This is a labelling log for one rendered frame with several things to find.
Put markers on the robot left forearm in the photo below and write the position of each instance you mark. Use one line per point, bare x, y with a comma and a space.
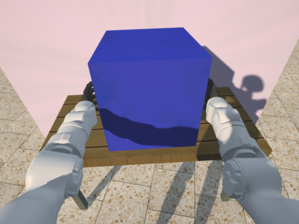
73, 132

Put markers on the robot right forearm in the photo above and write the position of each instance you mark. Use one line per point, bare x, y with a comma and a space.
231, 133

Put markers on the right robot hand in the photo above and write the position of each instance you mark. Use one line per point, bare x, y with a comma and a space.
211, 91

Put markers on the carton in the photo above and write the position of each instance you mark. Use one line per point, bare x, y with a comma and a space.
150, 87

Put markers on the table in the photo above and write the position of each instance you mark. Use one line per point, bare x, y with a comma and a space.
206, 149

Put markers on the robot left upper arm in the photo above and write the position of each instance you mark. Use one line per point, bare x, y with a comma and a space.
54, 177

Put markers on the left robot hand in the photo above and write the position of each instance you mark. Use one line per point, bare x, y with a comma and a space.
88, 94

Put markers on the robot right upper arm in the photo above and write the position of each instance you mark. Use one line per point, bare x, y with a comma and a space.
256, 185

